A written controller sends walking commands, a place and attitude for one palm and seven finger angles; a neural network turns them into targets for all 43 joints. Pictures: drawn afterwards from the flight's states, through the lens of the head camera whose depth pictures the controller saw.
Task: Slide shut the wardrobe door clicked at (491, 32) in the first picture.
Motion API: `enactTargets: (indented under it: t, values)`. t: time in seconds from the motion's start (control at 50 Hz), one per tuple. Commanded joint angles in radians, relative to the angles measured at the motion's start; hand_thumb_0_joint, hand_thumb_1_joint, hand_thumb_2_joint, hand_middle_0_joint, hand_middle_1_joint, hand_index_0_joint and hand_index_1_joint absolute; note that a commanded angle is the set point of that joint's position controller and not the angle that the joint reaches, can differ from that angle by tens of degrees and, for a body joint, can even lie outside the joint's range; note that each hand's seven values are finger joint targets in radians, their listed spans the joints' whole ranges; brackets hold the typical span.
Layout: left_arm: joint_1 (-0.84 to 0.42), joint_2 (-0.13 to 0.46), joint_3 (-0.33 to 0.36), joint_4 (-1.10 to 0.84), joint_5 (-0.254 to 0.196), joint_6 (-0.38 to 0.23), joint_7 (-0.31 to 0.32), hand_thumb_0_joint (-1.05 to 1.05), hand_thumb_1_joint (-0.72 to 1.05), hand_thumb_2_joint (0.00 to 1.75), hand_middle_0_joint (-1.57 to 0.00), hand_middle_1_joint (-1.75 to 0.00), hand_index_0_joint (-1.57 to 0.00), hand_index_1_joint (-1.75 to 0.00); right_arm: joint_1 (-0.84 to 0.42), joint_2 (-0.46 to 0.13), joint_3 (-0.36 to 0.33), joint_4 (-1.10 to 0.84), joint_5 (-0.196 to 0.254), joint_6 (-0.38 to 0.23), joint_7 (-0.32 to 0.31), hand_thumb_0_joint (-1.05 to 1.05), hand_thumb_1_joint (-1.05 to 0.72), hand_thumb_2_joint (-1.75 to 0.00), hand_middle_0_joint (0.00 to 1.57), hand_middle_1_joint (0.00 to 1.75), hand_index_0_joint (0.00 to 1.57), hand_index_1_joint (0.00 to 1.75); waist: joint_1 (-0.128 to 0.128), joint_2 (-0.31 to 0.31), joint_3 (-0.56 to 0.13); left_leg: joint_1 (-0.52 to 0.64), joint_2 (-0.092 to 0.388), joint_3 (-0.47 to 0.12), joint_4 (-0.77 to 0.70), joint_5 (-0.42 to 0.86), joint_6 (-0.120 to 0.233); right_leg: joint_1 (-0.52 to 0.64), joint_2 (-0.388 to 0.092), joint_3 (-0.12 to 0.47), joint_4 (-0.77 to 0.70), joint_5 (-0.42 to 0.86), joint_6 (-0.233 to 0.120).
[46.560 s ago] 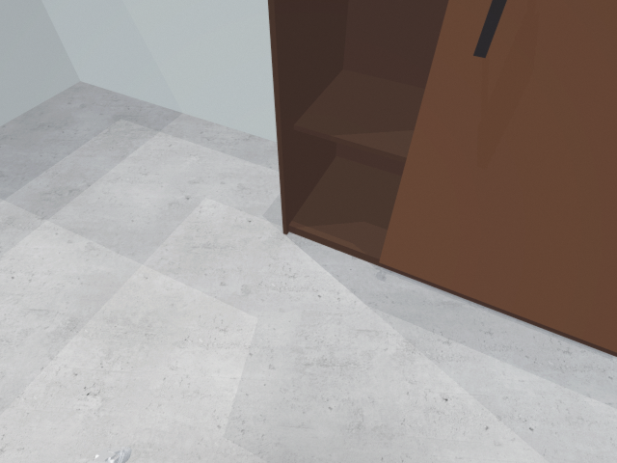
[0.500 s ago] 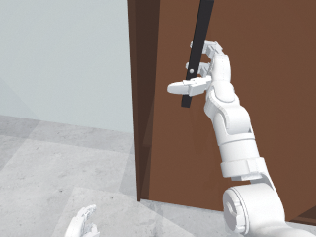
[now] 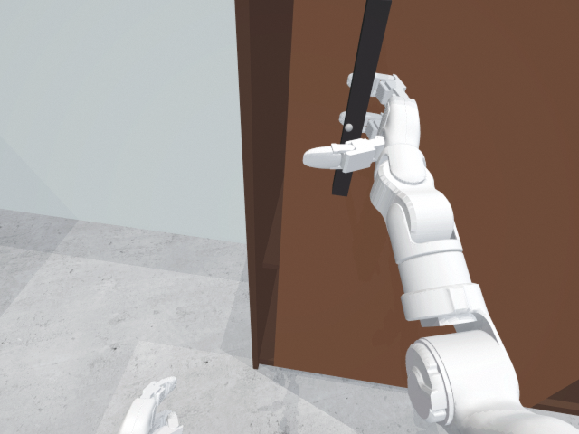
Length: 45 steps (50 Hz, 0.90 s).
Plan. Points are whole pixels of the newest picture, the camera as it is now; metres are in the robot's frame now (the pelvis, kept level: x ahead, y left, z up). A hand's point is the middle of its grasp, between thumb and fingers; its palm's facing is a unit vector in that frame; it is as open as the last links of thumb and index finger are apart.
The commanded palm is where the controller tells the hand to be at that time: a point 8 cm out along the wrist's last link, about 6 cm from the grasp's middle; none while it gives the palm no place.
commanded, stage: slide the fingers in behind the handle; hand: right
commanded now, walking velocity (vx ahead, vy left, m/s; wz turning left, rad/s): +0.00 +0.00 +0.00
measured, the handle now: (355, 105) +0.47 -0.04 +0.26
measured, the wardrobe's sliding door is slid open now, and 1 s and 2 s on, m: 0.05 0.05 0.05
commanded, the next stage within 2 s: grip the handle and tug to test in 0.16 s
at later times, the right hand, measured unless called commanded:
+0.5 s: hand (340, 125) +0.42 -0.01 +0.26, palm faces +0.02 +1.00 +0.02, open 12.6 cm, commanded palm +0.39 -0.07 +0.25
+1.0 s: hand (339, 130) +0.41 -0.01 +0.25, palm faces +0.02 +1.00 +0.00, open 6.2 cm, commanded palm +0.38 -0.06 +0.25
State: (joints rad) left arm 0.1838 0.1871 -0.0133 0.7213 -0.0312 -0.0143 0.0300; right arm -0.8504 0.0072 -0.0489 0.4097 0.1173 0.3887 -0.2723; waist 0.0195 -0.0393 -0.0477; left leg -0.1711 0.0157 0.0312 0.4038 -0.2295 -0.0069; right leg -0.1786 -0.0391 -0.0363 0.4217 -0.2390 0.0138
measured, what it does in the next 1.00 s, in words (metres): stands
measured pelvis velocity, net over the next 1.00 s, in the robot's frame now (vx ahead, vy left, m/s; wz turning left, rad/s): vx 0.00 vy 0.00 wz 0.00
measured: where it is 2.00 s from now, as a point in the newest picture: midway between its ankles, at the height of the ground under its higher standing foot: outside the picture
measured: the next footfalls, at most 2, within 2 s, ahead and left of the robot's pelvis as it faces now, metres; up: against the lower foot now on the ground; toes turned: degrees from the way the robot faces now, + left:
none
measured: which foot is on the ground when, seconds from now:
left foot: down 0.00-1.00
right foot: down 0.00-1.00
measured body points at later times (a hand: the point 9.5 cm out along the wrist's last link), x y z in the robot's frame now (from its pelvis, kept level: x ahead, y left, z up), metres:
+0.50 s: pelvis -0.01 +0.00 +0.00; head -0.02 +0.02 +0.45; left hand +0.15 +0.23 -0.11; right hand +0.41 -0.07 +0.26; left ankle -0.01 +0.12 -0.74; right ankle -0.01 -0.13 -0.74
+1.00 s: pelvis +0.00 +0.00 +0.00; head -0.02 +0.02 +0.45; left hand +0.15 +0.23 -0.11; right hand +0.41 -0.07 +0.25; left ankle -0.01 +0.12 -0.74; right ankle -0.01 -0.13 -0.74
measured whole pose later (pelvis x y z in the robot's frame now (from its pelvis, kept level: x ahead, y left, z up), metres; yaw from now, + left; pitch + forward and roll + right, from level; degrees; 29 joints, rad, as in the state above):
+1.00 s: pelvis +0.00 +0.00 +0.00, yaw +0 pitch -1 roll +0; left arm 0.18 0.19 -0.01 0.72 -0.03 -0.01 0.02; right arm -0.82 0.02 -0.02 0.36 0.11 0.40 -0.29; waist 0.02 -0.05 -0.04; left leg -0.16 0.01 0.04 0.41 -0.23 0.00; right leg -0.17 -0.04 -0.03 0.42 -0.24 0.02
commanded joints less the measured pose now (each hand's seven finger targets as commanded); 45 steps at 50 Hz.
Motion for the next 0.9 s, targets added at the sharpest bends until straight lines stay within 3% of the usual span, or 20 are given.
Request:
enactTargets:
  t: [0.0,0.06,0.12,0.14,0.18,0.24,0.28,0.34,0.5,0.52,0.54,0.6,0.62,0.64,0.7,0.72,0.76,0.78,0.82,0.88]
  values:
    - [-0.116,0.097,0.031,-0.149,-0.001,-0.052,0.002,0.00,0.90,0.90,-0.20,-0.30,-0.20,-0.30,-0.519,-0.057,0.018,-0.236,-0.011,-0.067,0.002,0.00,0.50,-0.30,0.30,1.20,0.30,1.20,0.004,0.130,-0.286,0.081,-0.034,0.020,-0.025,0.312,0.019,0.114,0.033,-0.001,-0.017,0.290,-0.031]
    - [-0.123,0.094,0.033,-0.152,-0.002,-0.056,0.001,0.00,0.90,0.90,-0.20,-0.30,-0.20,-0.30,-0.508,-0.038,0.031,-0.243,-0.010,-0.063,-0.003,0.00,0.50,-0.30,0.30,1.20,0.30,1.20,0.000,0.119,-0.288,0.073,-0.036,0.021,-0.025,0.301,0.020,0.125,0.031,0.002,-0.015,0.289,-0.032]
    - [-0.124,0.100,0.033,-0.147,0.004,-0.051,0.000,0.00,0.90,0.90,-0.20,-0.30,-0.20,-0.30,-0.492,-0.079,-0.003,-0.258,-0.008,-0.060,-0.009,0.00,0.50,-0.30,0.30,1.20,0.30,1.20,-0.016,0.129,-0.316,0.112,-0.031,0.024,-0.017,0.314,0.025,0.115,0.034,0.002,-0.019,0.310,-0.028]
    - [-0.132,0.095,0.032,-0.154,0.001,-0.051,-0.001,0.00,0.90,0.90,-0.20,-0.30,-0.20,-0.30,-0.499,-0.070,0.006,-0.284,-0.009,-0.060,-0.010,0.00,0.50,-0.30,0.30,1.20,0.30,1.20,-0.013,0.088,-0.317,0.103,-0.032,0.019,-0.017,0.321,0.025,0.123,0.033,-0.002,-0.018,0.312,-0.028]
    - [-0.124,0.093,0.030,-0.146,0.000,-0.048,-0.004,0.00,0.90,0.90,-0.20,-0.30,-0.20,-0.30,-0.494,-0.049,0.020,-0.250,-0.013,-0.049,-0.017,0.00,0.50,-0.30,0.30,1.20,0.30,1.20,-0.004,0.134,-0.283,0.081,-0.035,0.026,-0.021,0.311,0.022,0.114,0.031,0.002,-0.016,0.301,-0.028]
    - [-0.128,0.100,0.028,-0.139,0.001,-0.039,0.002,0.00,0.90,0.90,-0.20,-0.30,-0.20,-0.30,-0.517,-0.067,-0.002,-0.210,-0.009,-0.038,-0.026,0.00,0.50,-0.30,0.30,1.20,0.30,1.20,-0.003,0.141,-0.249,0.068,-0.033,0.019,-0.040,0.251,0.019,0.093,0.034,0.003,-0.030,0.245,-0.031]
    - [-0.127,0.098,0.027,-0.134,0.002,-0.038,0.008,0.00,0.90,0.90,-0.20,-0.30,-0.20,-0.30,-0.543,-0.077,-0.014,-0.190,-0.010,-0.036,-0.029,0.00,0.41,-0.34,0.31,1.21,0.31,1.21,0.001,0.151,-0.242,0.057,-0.032,0.016,-0.045,0.236,0.016,0.091,0.034,-0.001,-0.029,0.231,-0.032]
    - [-0.126,0.092,0.028,-0.139,0.004,-0.047,0.005,0.00,0.90,0.90,-0.20,-0.30,-0.20,-0.30,-0.577,-0.062,0.006,-0.215,-0.017,-0.069,-0.031,0.00,0.27,-0.40,0.32,1.23,0.32,1.23,0.001,0.110,-0.280,0.070,-0.032,0.015,-0.035,0.240,0.022,0.108,0.034,0.005,-0.028,0.243,-0.030]
    - [-0.115,0.098,0.030,-0.142,0.001,-0.045,0.007,0.00,0.90,0.90,-0.20,-0.30,-0.20,-0.30,-0.506,-0.076,-0.014,-0.175,-0.015,-0.066,-0.014,0.00,-0.11,-0.56,0.36,1.29,0.36,1.29,-0.002,0.154,-0.272,0.086,-0.030,0.014,-0.040,0.288,0.015,0.094,0.035,-0.009,-0.029,0.256,-0.034]
    - [-0.115,0.100,0.030,-0.139,0.003,-0.040,0.007,0.00,0.90,0.90,-0.20,-0.30,-0.20,-0.30,-0.503,-0.082,-0.017,-0.172,-0.017,-0.068,-0.015,0.00,-0.15,-0.58,0.37,1.29,0.37,1.29,-0.010,0.144,-0.270,0.098,-0.027,0.017,-0.041,0.270,0.018,0.087,0.037,-0.006,-0.034,0.252,-0.032]
    - [-0.118,0.097,0.029,-0.144,-0.001,-0.043,0.007,0.00,0.90,0.90,-0.20,-0.30,-0.20,-0.30,-0.528,-0.073,-0.006,-0.194,-0.015,-0.069,-0.013,0.00,-0.20,-0.60,0.38,1.30,0.38,1.30,-0.001,0.114,-0.263,0.080,-0.029,0.012,-0.046,0.262,0.017,0.095,0.035,-0.005,-0.033,0.241,-0.034]
    - [-0.115,0.094,0.032,-0.149,0.001,-0.054,0.006,0.00,0.90,0.90,-0.20,-0.30,-0.20,-0.30,-0.544,-0.063,0.008,-0.239,-0.015,-0.080,-0.013,0.00,-0.34,-0.66,0.39,1.32,0.39,1.32,0.002,0.128,-0.295,0.085,-0.032,0.014,-0.037,0.288,0.018,0.114,0.035,-0.005,-0.024,0.265,-0.036]
    - [-0.119,0.096,0.033,-0.149,0.004,-0.052,0.005,0.00,0.90,0.90,-0.20,-0.30,-0.20,-0.30,-0.527,-0.074,0.002,-0.249,-0.013,-0.087,-0.014,0.00,-0.39,-0.68,0.40,1.33,0.40,1.33,-0.010,0.112,-0.309,0.108,-0.029,0.016,-0.031,0.289,0.023,0.112,0.035,-0.001,-0.026,0.277,-0.032]
    - [-0.122,0.093,0.032,-0.151,0.001,-0.055,0.003,0.00,0.90,0.90,-0.20,-0.30,-0.20,-0.30,-0.530,-0.067,0.012,-0.269,-0.010,-0.091,-0.010,0.00,-0.43,-0.70,0.40,1.33,0.40,1.33,-0.004,0.099,-0.312,0.099,-0.032,0.016,-0.030,0.295,0.022,0.122,0.034,0.000,-0.024,0.280,-0.032]
    - [-0.120,0.097,0.032,-0.145,-0.001,-0.054,0.004,0.00,0.90,0.90,-0.20,-0.30,-0.20,-0.30,-0.512,-0.063,0.015,-0.243,-0.011,-0.074,-0.007,0.00,-0.57,-0.76,0.42,1.35,0.42,1.35,-0.001,0.148,-0.292,0.092,-0.033,0.018,-0.031,0.304,0.017,0.110,0.034,-0.003,-0.025,0.275,-0.033]
    - [-0.122,0.097,0.031,-0.146,0.001,-0.051,0.002,0.00,0.90,0.90,-0.20,-0.30,-0.20,-0.30,-0.518,-0.060,0.019,-0.253,-0.013,-0.075,-0.009,0.00,-0.62,-0.78,0.42,1.36,0.42,1.36,-0.009,0.109,-0.291,0.100,-0.029,0.020,-0.029,0.291,0.023,0.111,0.036,-0.001,-0.028,0.278,-0.030]
    - [-0.124,0.093,0.032,-0.148,-0.002,-0.054,0.000,0.00,0.90,0.90,-0.20,-0.30,-0.20,-0.30,-0.524,-0.049,0.029,-0.264,-0.015,-0.071,-0.011,0.00,-0.71,-0.82,0.43,1.37,0.43,1.37,-0.001,0.099,-0.293,0.081,-0.034,0.017,-0.030,0.302,0.021,0.127,0.034,-0.003,-0.019,0.285,-0.032]
    - [-0.120,0.094,0.032,-0.151,0.001,-0.057,-0.002,0.00,0.90,0.90,-0.20,-0.30,-0.20,-0.30,-0.517,-0.042,0.032,-0.269,-0.011,-0.071,-0.011,0.00,-0.76,-0.84,0.44,1.38,0.44,1.38,-0.002,0.128,-0.306,0.093,-0.034,0.021,-0.025,0.312,0.021,0.124,0.035,0.002,-0.020,0.292,-0.032]
    - [-0.127,0.097,0.034,-0.151,0.004,-0.053,-0.003,0.00,0.90,0.90,-0.20,-0.30,-0.20,-0.30,-0.484,-0.051,0.028,-0.281,-0.008,-0.073,-0.008,0.00,-0.85,-0.88,0.44,1.39,0.44,1.39,-0.014,0.126,-0.318,0.118,-0.031,0.023,-0.019,0.329,0.024,0.123,0.035,0.001,-0.022,0.314,-0.030]
    - [-0.134,0.095,0.033,-0.155,-0.001,-0.050,-0.004,0.00,0.90,0.90,-0.20,-0.30,-0.20,-0.30,-0.483,-0.051,0.027,-0.287,-0.005,-0.069,-0.002,0.00,-0.90,-0.90,0.45,1.40,0.45,1.40,-0.005,0.139,-0.304,0.104,-0.033,0.021,-0.022,0.340,0.019,0.124,0.034,-0.005,-0.017,0.307,-0.033]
